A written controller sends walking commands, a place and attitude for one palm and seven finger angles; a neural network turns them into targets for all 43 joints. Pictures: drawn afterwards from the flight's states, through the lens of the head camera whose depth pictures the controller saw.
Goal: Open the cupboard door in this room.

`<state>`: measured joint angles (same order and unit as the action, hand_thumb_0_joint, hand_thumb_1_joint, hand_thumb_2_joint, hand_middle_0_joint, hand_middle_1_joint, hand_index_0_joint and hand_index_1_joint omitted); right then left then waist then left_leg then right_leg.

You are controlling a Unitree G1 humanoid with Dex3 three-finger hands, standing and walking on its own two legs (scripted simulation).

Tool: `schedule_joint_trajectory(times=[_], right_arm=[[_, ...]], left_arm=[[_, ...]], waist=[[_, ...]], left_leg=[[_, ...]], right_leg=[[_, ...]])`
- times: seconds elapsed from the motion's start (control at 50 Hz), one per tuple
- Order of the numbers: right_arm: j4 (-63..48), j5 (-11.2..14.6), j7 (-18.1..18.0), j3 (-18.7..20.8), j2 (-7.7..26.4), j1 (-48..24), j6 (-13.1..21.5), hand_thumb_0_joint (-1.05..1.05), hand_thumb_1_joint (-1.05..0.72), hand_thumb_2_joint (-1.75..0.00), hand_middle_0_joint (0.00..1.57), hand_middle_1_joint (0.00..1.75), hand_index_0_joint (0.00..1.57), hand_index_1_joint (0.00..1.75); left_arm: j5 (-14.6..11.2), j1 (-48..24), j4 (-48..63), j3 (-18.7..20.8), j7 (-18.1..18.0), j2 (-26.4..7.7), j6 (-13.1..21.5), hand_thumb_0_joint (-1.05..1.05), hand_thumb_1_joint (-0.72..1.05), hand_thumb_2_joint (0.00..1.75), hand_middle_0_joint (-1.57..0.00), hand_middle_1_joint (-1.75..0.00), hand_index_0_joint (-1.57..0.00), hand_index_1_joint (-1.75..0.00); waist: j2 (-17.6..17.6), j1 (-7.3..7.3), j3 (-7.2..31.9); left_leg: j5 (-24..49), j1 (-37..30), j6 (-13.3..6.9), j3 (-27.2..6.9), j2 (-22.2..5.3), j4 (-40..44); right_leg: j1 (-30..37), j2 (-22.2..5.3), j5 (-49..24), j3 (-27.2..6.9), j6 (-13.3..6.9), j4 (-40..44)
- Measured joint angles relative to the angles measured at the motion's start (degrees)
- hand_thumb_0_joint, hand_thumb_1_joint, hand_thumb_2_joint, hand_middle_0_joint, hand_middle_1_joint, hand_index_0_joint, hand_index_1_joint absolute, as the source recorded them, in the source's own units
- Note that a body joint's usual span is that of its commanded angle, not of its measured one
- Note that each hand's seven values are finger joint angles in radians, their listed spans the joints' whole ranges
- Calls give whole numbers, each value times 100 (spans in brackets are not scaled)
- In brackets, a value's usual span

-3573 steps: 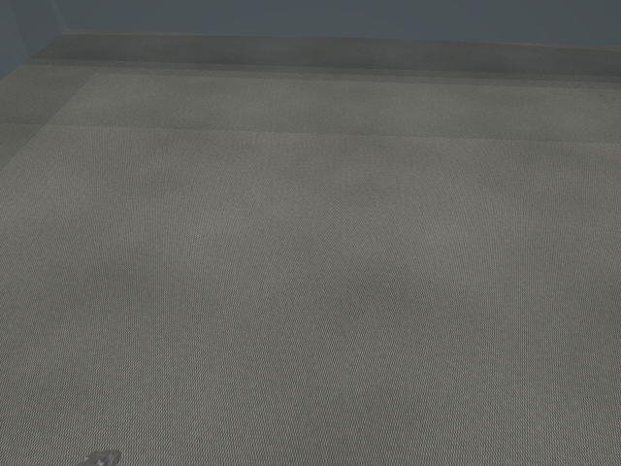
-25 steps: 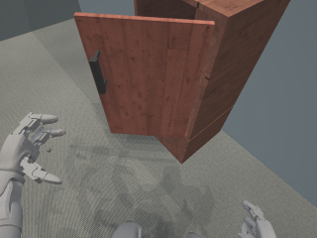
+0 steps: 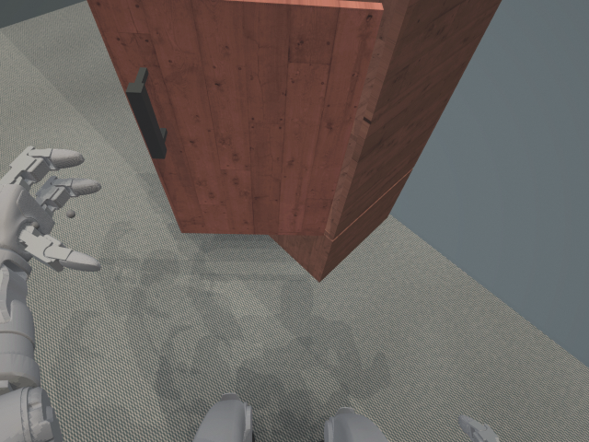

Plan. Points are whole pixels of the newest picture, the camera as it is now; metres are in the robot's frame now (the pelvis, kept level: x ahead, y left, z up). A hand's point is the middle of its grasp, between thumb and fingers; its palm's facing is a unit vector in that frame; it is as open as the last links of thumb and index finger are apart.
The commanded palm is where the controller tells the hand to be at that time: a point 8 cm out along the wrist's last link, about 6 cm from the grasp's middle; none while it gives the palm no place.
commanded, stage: move the hooked fingers beside the handle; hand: left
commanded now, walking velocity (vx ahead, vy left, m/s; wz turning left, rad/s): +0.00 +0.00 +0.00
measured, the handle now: (151, 115) +0.58 +0.24 +0.05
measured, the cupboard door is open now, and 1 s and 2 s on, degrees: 46 46 46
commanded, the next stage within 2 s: slide the fingers in behind the handle in 1.78 s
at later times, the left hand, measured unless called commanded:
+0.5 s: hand (84, 166) +0.46 +0.30 +0.07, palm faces +0.02 -1.00 -0.01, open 14.0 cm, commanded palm +0.45 +0.34 +0.06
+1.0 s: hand (98, 126) +0.54 +0.31 +0.07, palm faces +0.04 -1.00 -0.01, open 14.0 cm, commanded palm +0.54 +0.34 +0.06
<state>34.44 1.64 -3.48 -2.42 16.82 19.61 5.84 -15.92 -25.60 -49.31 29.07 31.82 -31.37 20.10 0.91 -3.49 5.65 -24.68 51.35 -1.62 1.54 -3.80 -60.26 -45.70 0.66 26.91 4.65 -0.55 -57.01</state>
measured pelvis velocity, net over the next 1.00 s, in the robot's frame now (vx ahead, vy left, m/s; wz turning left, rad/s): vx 0.00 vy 0.01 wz -0.05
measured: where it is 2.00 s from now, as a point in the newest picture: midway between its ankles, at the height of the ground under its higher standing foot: outside the picture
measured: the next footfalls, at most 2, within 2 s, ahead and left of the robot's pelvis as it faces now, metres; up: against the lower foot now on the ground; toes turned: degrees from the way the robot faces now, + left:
none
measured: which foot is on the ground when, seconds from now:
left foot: down 0.00-1.00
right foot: down 0.00-1.00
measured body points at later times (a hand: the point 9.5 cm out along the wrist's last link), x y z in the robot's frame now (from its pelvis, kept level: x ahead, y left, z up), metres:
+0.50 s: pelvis +0.00 +0.01 -0.01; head +0.13 +0.04 +0.42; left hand +0.45 +0.36 +0.07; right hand +0.04 -0.27 -0.11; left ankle +0.04 +0.10 -0.67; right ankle +0.01 -0.12 -0.67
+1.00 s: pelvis +0.00 +0.01 -0.03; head +0.18 +0.05 +0.39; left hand +0.53 +0.36 +0.07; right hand -0.01 -0.26 -0.12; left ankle +0.04 +0.10 -0.67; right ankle +0.01 -0.12 -0.67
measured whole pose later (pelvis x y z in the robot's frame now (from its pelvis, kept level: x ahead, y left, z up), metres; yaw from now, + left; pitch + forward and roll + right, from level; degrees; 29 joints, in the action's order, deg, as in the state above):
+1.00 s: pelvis +0.00 +0.01 -0.03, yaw -3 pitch +26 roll -7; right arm 34.3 0.0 -3.1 -5.6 17.5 22.1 -3.3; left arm -3.5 -60.7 -75.7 32.3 29.2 -52.3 17.2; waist 1.7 -12.4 4.6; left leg -27.0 68.2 -2.6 -0.1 -5.4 -68.2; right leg -60.9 2.3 27.5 5.7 0.3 -61.8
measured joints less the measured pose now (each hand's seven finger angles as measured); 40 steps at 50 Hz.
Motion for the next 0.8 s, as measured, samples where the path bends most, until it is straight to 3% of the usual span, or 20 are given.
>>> schedule_joint_trajectory(times=[0.26, 0.38, 0.46, 0.8], right_arm=[[89, -54, 38, -6, 5, 51, -280, 1, -90, -90, 21, 30, 21, 30], [11, -83, 41, -66, 14, 23, -414, 0, -90, -90, 21, 30, 21, 30], [47, -101, 60, -55, 24, 57, -513, 0, -90, -90, 21, 30, 21, 30], [72, -145, 55, -177, 60, 235, -834, 0, -90, -90, 21, 30, 21, 30]], left_arm=[[315, -989, -915, -7, -72, -270, 132, -1, -50, 30, -30, -120, -30, -120], [552, -1526, -1497, 148, -141, -650, 144, -1, -50, 30, -30, -120, -30, -120], [564, -1759, -1581, 158, -111, -797, 214, -1, -50, 30, -30, -120, -30, -120], [982, -2807, -2229, 263, -196, -1531, -105, -1, -50, 30, -30, -120, -30, -120]], waist=[[-13, -142, 35], [-31, -287, 20], [-23, -321, 5], [38, -652, -50]], left_leg=[[-30, 327, -56, 6, 10, -124], [-80, 596, -63, -12, -31, -293], [-113, 740, -64, -24, -51, -377], [-179, 1309, -82, -104, -112, -617]], right_leg=[[-301, -12, -2, -12, 53, -72], [-554, 24, 22, -3, 56, -201], [-684, 43, 36, 3, 58, -255], [-1187, 108, 47, 61, 74, -377]])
